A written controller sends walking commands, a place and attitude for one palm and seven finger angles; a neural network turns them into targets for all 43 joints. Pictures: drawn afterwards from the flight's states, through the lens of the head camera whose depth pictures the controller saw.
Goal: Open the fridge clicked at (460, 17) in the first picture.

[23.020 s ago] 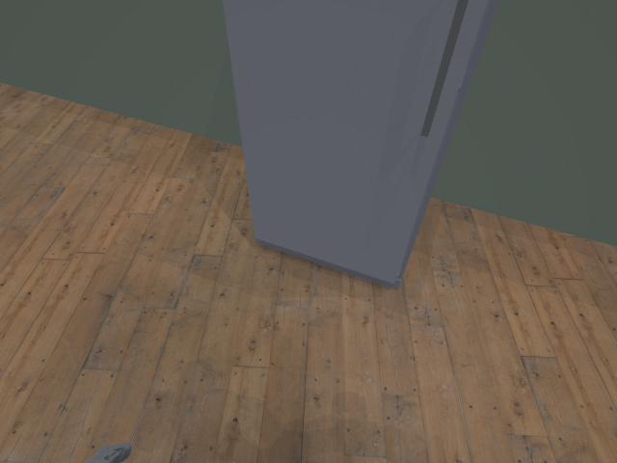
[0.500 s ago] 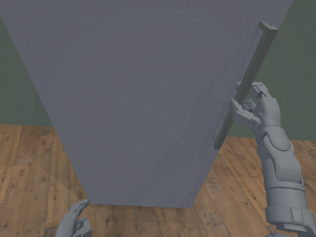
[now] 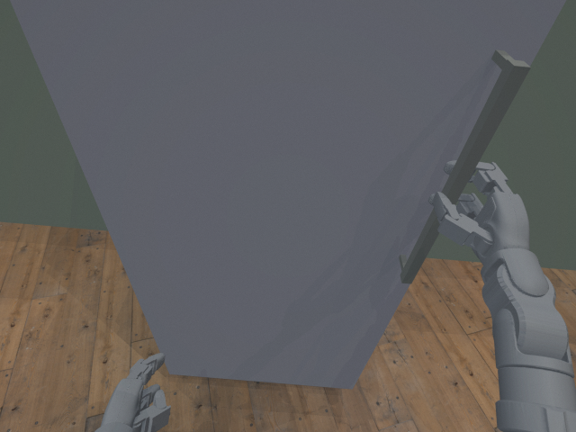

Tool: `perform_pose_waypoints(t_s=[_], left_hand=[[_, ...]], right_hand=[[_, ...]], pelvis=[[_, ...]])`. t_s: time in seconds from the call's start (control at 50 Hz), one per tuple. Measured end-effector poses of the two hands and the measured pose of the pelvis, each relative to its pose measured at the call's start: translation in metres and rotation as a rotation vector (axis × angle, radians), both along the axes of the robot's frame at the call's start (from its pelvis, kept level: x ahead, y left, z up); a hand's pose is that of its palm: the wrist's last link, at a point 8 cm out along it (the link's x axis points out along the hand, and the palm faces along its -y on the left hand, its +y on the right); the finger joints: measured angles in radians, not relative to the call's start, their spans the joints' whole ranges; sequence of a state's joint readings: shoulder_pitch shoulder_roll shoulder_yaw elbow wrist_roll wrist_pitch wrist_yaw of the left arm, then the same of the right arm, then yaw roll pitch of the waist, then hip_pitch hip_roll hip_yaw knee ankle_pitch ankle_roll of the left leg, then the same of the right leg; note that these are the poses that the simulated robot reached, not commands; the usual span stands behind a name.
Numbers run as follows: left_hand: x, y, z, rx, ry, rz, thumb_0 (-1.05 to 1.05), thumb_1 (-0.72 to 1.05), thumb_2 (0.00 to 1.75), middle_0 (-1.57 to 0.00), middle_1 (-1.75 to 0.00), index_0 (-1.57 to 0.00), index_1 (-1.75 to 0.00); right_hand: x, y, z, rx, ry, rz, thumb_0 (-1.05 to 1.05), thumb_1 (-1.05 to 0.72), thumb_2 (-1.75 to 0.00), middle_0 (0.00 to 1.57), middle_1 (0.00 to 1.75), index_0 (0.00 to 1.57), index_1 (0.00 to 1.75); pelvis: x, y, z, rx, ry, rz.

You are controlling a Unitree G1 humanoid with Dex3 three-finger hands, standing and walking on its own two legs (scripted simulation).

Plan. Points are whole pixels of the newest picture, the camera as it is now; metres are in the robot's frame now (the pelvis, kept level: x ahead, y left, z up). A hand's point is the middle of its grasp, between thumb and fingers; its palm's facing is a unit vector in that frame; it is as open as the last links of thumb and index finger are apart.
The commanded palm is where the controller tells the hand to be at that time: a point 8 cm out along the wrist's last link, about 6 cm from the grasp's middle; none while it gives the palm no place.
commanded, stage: grip the handle and tug to test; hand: right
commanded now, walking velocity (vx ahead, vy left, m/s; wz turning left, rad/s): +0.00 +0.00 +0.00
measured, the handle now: (443, 192) +0.42 -0.17 +0.17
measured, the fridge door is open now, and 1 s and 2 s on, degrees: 0 3 2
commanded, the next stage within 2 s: pull the door a little, standing still in 0.22 s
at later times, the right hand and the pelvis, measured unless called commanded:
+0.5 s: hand (450, 222) +0.35 -0.16 +0.18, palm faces +0.01 +1.00 -0.04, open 6.9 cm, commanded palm +0.30 -0.21 +0.18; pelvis +0.04 +0.00 +0.00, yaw +0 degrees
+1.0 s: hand (457, 235) +0.32 -0.16 +0.18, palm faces -0.03 +0.99 -0.13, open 6.7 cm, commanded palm +0.30 -0.21 +0.16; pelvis +0.12 -0.02 +0.03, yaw +13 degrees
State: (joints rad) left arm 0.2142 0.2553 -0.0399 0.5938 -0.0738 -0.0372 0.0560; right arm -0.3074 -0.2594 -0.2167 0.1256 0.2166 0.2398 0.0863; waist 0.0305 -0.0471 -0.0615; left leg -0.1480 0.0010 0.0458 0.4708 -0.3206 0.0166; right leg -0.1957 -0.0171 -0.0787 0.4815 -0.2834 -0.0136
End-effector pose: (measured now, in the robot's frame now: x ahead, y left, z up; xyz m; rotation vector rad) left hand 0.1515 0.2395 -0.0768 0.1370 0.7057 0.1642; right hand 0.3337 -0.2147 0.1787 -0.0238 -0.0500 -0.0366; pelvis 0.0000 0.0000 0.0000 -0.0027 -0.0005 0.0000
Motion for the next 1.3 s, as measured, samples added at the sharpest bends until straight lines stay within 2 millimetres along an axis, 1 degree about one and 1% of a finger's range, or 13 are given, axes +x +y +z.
perform_pose_waypoints(t_s=[0.18, 0.36, 0.48, 0.6, 0.72, 0.82, 0.9, 0.98, 1.06, 1.14, 1.18, 1.24, 1.3], left_hand=[[0.01, 0.002, 0.003, -0.009, -0.023, 0.016, 0.01, 0.91, 0.9, -0.2, -0.3, -0.2, -0.3], [0.029, 0.001, 0.005, -0.003, -0.031, 0.014, 0.01, 0.91, 0.9, -0.2, -0.3, -0.2, -0.3], [0.046, -0.005, 0.003, 0.011, -0.012, -0.022, 0.01, 0.91, 0.9, -0.2, -0.3, -0.2, -0.3], [0.058, -0.015, 0.011, -0.018, -0.047, -0.027, 0.01, 0.91, 0.9, -0.2, -0.3, -0.2, -0.3], [0.072, -0.017, 0.011, -0.03, -0.085, -0.013, 0.01, 0.91, 0.9, -0.2, -0.3, -0.2, -0.3], [0.075, -0.016, 0.016, -0.038, -0.05, 0.018, 0.01, 0.91, 0.9, -0.2, -0.3, -0.2, -0.3], [0.079, -0.014, 0.029, -0.043, -0.06, 0.056, 0.01, 0.91, 0.9, -0.2, -0.3, -0.2, -0.3], [0.091, -0.008, 0.039, -0.037, -0.109, 0.099, 0.01, 0.91, 0.9, -0.2, -0.3, -0.2, -0.3], [0.1, -0.007, 0.042, 0.039, -0.052, 0.03, 0.01, 0.91, 0.9, -0.2, -0.3, -0.2, -0.3], [0.112, -0.015, 0.041, 0.133, 0.057, -0.099, 0.01, 0.91, 0.9, -0.2, -0.3, -0.2, -0.3], [0.123, -0.022, 0.036, 0.151, 0.053, -0.128, 0.01, 0.91, 0.9, -0.2, -0.3, -0.2, -0.3], [0.14, -0.029, 0.011, 0.138, -0.032, -0.069, 0.01, 0.91, 0.9, -0.2, -0.3, -0.2, -0.3], [0.146, -0.046, -0.004, 0.07, -0.079, -0.02, 0.01, 0.91, 0.9, -0.2, -0.3, -0.2, -0.3]], right_hand=[[-0.005, 0.002, -0.001, -0.013, -0.014, 0.008, 0.0, -0.73, -0.79, 0.19, 1.26, 0.13, 1.21], [-0.007, 0.001, -0.001, -0.018, -0.014, 0.023, 0.0, -0.75, -0.82, 0.18, 1.22, 0.12, 1.18], [-0.005, -0.001, 0.0, -0.014, -0.01, 0.032, 0.0, -0.7, -0.86, 0.22, 1.23, 0.16, 1.2], [-0.006, 0.0, 0.0, -0.013, 0.002, 0.017, 0.0, -0.7, -0.87, 0.21, 1.22, 0.16, 1.2], [-0.007, 0.0, -0.003, -0.034, -0.045, 0.022, -0.01, -0.72, -0.85, 0.21, 1.24, 0.12, 1.17], [-0.013, 0.001, 0.001, -0.035, 0.003, 0.031, 0.0, -0.77, -0.85, 0.18, 1.18, 0.1, 1.18], [-0.02, 0.001, 0.006, -0.054, 0.053, 0.044, 0.0, -0.79, -0.86, 0.17, 1.14, 0.09, 1.22], [-0.03, 0.0, 0.01, -0.072, 0.078, 0.052, 0.01, -0.77, -0.86, 0.19, 1.15, 0.11, 1.26], [-0.031, -0.008, 0.011, -0.213, 0.014, 0.061, -0.02, -0.67, -0.89, 0.25, 1.19, 0.17, 1.26], [-0.032, -0.015, 0.007, -0.257, -0.075, 0.095, -0.05, -0.62, -0.87, 0.34, 1.28, 0.23, 1.2], [-0.029, -0.018, 0.006, -0.26, -0.11, 0.114, -0.06, -0.59, -0.88, 0.37, 1.31, 0.26, 1.19], [-0.019, -0.022, -0.003, -0.288, -0.247, 0.14, -0.12, -0.55, -0.93, 0.4, 1.34, 0.24, 1.15], [-0.004, -0.024, -0.007, -0.328, -0.343, 0.14, -0.17, -0.51, -0.99, 0.43, 1.37, 0.22, 1.13]], pelvis=[[0.014, 0.0, 0.0, -0.001, 0.013, 0.015], [0.031, -0.002, 0.0, 0.005, 0.034, 0.02], [0.037, -0.004, 0.0, 0.009, 0.039, 0.001], [0.045, -0.006, 0.005, 0.008, 0.044, 0.012], [0.057, -0.007, -0.003, 0.005, 0.071, 0.042], [0.074, -0.011, 0.007, 0.008, 0.083, 0.075], [0.096, -0.014, 0.02, 0.01, 0.084, 0.146], [0.12, -0.017, 0.025, 0.022, 0.091, 0.219], [0.127, -0.021, 0.028, 0.033, 0.067, 0.103], [0.13, -0.032, 0.027, 0.041, 0.007, 0.036], [0.136, -0.041, 0.019, 0.078, -0.039, 0.069], [0.151, -0.053, -0.012, 0.101, -0.111, 0.122], [0.148, -0.055, -0.024, 0.047, -0.141, 0.095]])
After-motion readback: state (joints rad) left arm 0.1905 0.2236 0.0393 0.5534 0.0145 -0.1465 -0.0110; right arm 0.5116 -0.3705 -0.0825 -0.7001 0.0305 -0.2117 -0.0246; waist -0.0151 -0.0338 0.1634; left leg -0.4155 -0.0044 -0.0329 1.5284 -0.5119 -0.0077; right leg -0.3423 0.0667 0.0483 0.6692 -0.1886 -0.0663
